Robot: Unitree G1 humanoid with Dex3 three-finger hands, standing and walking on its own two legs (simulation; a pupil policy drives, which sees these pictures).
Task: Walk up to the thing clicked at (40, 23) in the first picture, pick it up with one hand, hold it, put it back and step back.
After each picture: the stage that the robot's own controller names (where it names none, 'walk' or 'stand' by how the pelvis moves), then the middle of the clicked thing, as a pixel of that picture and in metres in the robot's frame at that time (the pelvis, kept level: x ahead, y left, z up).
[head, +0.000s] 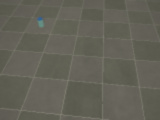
stand; (40, 22) +1.80 +0.59 -0.72
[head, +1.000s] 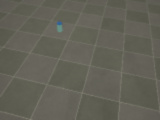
walk; (59, 26) +1.73 +0.29 -0.70
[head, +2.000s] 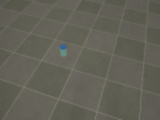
walk; (63, 50) +1.21 +0.20 -0.71
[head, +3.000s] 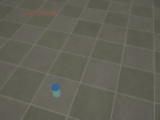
walk; (56, 90) +0.77 +0.24 -0.71
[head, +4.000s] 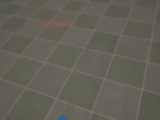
walk; out of the picture +0.48 +0.25 -0.70
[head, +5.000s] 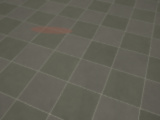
stand; out of the picture +0.35 +0.20 -0.71
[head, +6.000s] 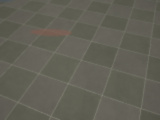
stand; out of the picture +0.35 +0.20 -0.73
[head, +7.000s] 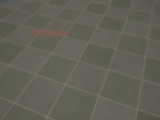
stand; out of the picture +0.35 +0.22 -0.73
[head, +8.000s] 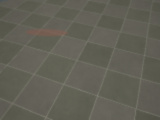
stand; out of the picture +0.34 +0.23 -0.73
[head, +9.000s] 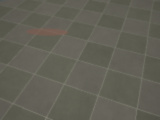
stand; out of the picture +0.33 +0.23 -0.73
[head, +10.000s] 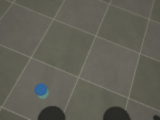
go down; (42, 91) +0.39 +0.21 -0.49
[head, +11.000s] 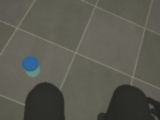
go down; (31, 67) +0.43 +0.23 -0.32
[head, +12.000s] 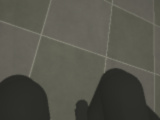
close in; out of the picture +0.41 +0.27 -0.23
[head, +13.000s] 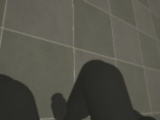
close; out of the picture +0.41 +0.28 -0.22
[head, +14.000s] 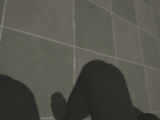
lift; out of the picture +0.39 +0.28 -0.22
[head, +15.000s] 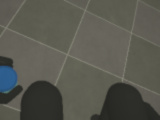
lift; (5, 81) +0.31 +0.26 -0.08
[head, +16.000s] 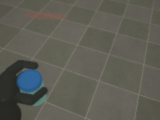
lift; (33, 88) +0.32 +0.17 +0.05
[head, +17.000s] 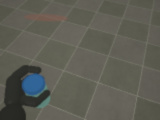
hold; (37, 91) +0.33 +0.17 +0.01
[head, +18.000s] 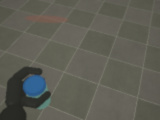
crouch; (38, 93) +0.32 +0.17 +0.01
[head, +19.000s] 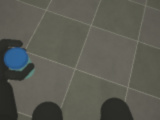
crouch; (20, 64) +0.41 +0.21 -0.08
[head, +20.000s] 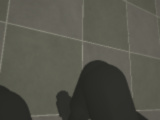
lower; out of the picture +0.42 +0.28 -0.23
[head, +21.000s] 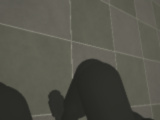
lower; out of the picture +0.42 +0.30 -0.23
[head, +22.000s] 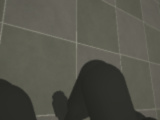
lower; out of the picture +0.41 +0.30 -0.22
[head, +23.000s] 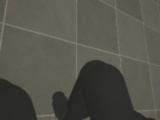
lower; out of the picture +0.42 +0.30 -0.22
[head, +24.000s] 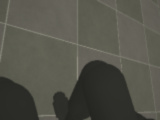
loosen; out of the picture +0.41 +0.29 -0.22
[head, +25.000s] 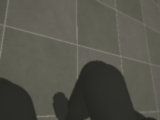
withdraw; out of the picture +0.41 +0.28 -0.23
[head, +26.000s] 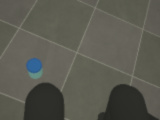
walk; (35, 69) +0.43 +0.22 -0.32
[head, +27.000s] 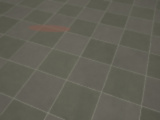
stand; out of the picture +0.35 +0.18 -0.66
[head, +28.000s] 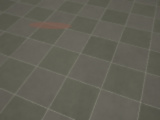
stand; out of the picture +0.37 +0.20 -0.67
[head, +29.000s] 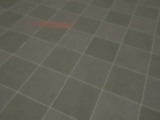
stand; out of the picture +0.37 +0.18 -0.69
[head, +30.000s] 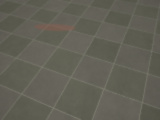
walk; out of the picture +0.39 +0.19 -0.72
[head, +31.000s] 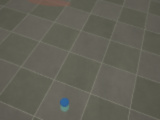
walk; (64, 104) +0.52 +0.11 -0.71
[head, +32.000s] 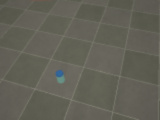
walk; (60, 76) +0.79 +0.26 -0.69
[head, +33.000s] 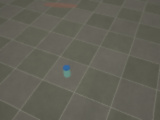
stand; (66, 71) +0.99 +0.18 -0.71
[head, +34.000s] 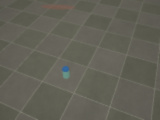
stand; (65, 72) +0.99 +0.19 -0.72
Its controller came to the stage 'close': yes
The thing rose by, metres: 0.72
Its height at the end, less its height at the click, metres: +0.00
